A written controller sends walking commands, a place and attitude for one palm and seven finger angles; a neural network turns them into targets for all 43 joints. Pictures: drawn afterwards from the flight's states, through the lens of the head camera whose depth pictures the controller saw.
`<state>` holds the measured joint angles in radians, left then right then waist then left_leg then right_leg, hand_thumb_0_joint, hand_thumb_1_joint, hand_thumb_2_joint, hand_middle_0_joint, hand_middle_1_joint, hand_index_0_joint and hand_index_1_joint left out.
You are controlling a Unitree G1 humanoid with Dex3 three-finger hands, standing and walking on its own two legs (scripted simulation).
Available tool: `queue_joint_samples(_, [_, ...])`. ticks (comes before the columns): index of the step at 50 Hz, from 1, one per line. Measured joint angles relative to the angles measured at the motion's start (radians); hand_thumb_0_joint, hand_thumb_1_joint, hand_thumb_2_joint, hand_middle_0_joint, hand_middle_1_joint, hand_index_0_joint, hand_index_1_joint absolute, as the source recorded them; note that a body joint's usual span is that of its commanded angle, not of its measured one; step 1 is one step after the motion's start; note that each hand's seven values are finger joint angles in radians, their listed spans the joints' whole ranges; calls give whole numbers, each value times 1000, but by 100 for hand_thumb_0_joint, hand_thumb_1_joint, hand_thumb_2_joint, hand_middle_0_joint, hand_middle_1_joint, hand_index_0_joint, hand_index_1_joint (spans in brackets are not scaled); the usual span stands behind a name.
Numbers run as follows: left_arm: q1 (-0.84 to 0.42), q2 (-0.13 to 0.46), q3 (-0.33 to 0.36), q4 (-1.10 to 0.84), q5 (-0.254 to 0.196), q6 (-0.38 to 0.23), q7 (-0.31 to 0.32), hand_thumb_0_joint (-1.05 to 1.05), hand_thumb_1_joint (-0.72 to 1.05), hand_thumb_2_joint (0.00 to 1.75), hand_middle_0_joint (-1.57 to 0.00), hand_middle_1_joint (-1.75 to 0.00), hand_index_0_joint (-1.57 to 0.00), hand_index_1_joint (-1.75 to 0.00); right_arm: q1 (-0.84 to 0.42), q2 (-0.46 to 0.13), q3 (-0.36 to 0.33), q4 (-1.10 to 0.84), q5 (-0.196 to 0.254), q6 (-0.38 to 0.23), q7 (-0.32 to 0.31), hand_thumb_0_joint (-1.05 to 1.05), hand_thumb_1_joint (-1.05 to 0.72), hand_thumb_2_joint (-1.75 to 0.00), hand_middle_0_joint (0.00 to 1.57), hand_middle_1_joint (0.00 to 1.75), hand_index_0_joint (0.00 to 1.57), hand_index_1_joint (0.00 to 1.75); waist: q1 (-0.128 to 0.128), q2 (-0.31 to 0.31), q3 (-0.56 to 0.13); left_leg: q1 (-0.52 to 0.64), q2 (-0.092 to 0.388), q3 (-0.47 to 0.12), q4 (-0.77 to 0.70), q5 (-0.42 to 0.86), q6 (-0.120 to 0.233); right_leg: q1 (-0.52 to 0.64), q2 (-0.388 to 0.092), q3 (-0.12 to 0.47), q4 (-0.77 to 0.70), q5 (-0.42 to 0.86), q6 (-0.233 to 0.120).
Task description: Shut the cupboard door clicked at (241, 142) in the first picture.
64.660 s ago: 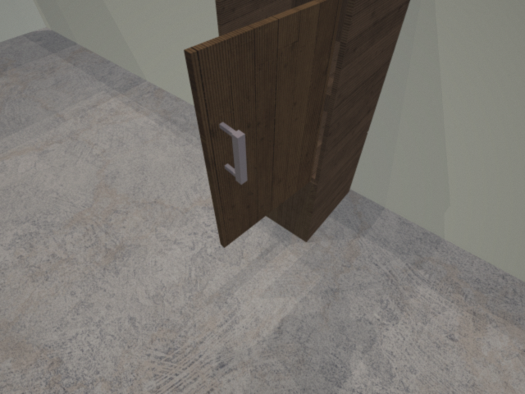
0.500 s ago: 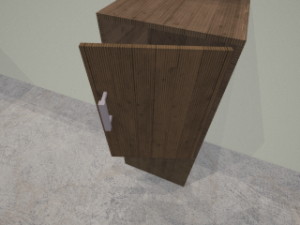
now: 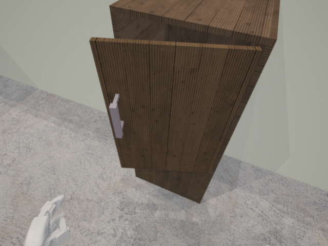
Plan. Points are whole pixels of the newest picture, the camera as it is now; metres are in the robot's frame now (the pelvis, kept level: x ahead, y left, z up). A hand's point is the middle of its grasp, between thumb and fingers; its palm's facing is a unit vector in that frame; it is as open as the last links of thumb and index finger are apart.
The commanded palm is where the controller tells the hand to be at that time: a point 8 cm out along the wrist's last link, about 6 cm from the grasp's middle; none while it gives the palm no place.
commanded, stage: raise the hand and make a fist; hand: left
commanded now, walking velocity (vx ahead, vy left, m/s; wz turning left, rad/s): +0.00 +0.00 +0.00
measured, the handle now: (118, 116) +0.46 +0.17 +0.03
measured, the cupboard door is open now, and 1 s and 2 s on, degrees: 20 20 20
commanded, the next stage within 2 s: bring the fist close to the handle in 1.80 s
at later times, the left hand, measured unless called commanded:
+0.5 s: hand (75, 227) +0.16 +0.22 -0.03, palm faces +0.01 -1.00 -0.05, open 5.2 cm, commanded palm +0.13 +0.27 -0.02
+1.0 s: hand (78, 210) +0.19 +0.21 +0.00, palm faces +0.02 -1.00 -0.06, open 3.2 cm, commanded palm +0.17 +0.26 +0.01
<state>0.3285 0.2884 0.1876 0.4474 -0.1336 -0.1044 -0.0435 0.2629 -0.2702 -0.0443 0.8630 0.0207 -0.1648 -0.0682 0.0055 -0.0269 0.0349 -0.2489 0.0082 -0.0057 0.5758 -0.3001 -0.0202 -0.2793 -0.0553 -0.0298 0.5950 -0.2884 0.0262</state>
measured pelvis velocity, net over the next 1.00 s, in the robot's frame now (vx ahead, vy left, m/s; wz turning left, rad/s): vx -0.01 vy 0.01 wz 0.01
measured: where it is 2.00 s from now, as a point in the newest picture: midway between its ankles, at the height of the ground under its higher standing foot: outside the picture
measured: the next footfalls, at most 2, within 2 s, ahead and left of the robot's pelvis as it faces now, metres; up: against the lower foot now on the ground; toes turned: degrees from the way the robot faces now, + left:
none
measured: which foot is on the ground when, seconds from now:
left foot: down 0.00-1.00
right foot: down 0.00-1.00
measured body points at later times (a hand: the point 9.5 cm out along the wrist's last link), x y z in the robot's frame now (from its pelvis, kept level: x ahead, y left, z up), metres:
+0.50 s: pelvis -0.03 +0.00 -0.10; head +0.02 +0.01 +0.35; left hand +0.16 +0.27 -0.03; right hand +0.19 -0.21 -0.16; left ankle +0.01 +0.13 -0.73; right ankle +0.02 -0.13 -0.73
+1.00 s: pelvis -0.01 +0.01 -0.07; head +0.03 +0.02 +0.38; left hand +0.18 +0.26 +0.01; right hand +0.18 -0.22 -0.13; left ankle +0.01 +0.13 -0.73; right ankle +0.02 -0.13 -0.73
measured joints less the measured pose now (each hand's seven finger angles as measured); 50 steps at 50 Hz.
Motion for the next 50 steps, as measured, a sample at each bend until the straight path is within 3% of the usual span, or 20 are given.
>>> queue_joint_samples(3, [19,-37,54,-120,-86,-203,-73,1,91,90,-23,-34,-23,-34,2,25,-13,-99,1,-80,17,1,-90,-90,21,30,20,30,-18,10,-65,-142,0,-11,137,-52,-1,-134,-2,-7,126,-49,-7])
queue_joint_samples(6, [12,-50,91,-127,-156,-428,-212,1,91,90,-27,-38,-27,-38,-32,47,-11,-181,-6,-138,43,1,-90,-90,21,30,20,30,-15,1,-115,-329,2,-4,306,-112,-6,-329,-1,8,302,-108,-15])
queue_joint_samples(8, [13,-46,103,-126,-188,-531,-323,0,91,90,-30,-41,-29,-41,-55,48,-5,-229,-10,-167,53,1,-90,-90,21,30,20,30,-2,-6,-139,-454,6,-2,429,-157,-9,-457,2,15,423,-148,-13])
queue_joint_samples(9, [16,-43,106,-131,-204,-547,-374,0,91,90,-31,-42,-31,-42,-65,45,-2,-252,-9,-175,54,1,-90,-90,21,30,20,30,6,-5,-146,-507,8,-4,482,-174,-10,-511,4,17,477,-167,-12])
queue_joint_samples(11, [30,-38,109,-158,-237,-522,-447,0,90,90,-34,-46,-34,-46,-81,36,5,-290,-1,-177,47,1,-90,-90,21,30,20,30,25,-4,-154,-595,12,-9,581,-208,-8,-594,8,17,569,-204,-15])
queue_joint_samples(13, [54,-43,108,-208,-261,-457,-472,1,90,90,-38,-50,-38,-50,-91,29,11,-315,7,-173,31,1,-90,-90,21,30,20,30,43,2,-156,-652,15,-19,655,-245,-10,-644,10,10,631,-229,-15])
queue_joint_samples(18, [117,-55,86,-416,-237,-330,-405,2,90,90,-47,-59,-47,-59,-103,38,21,-324,12,-154,-3,2,-90,-90,21,30,20,30,72,29,-148,-701,23,-52,733,-279,-14,-670,19,-19,676,-252,-17])
queue_joint_samples(22, [115,-41,69,-518,-211,-272,-359,2,90,90,-54,-67,-54,-67,-96,65,36,-315,15,-125,-16,2,-90,-90,21,30,21,30,66,41,-152,-701,26,-68,726,-274,-12,-656,23,-35,652,-242,-16])
queue_joint_samples(28, [100,-11,69,-537,-207,-188,-323,2,90,90,-65,-79,-65,-79,-54,84,56,-325,19,-88,-15,2,-90,-90,21,30,21,30,30,52,-163,-666,27,-63,665,-248,-5,-619,25,-33,582,-211,-12])
queue_joint_samples(36, [153,-21,41,-564,-190,-206,-257,2,90,90,-79,-95,-79,-95,10,52,44,-342,11,-81,-6,2,-90,-90,21,30,21,30,3,48,-174,-613,21,-44,601,-232,6,-570,19,-18,522,-193,-2])
queue_joint_samples(41, [164,-25,20,-581,-172,-223,-232,2,90,90,-88,-105,-88,-105,16,35,38,-347,9,-72,-5,2,-90,-90,21,30,20,30,0,43,-171,-588,18,-42,586,-233,9,-545,16,-17,507,-195,1])
queue_joint_samples(50, [144,-21,8,-594,-163,-200,-215,2,90,90,-105,-123,-105,-123,2,43,53,-372,8,-53,-4,2,-90,-90,21,30,20,30,2,47,-165,-529,19,-46,540,-227,7,-484,18,-22,460,-189,-1])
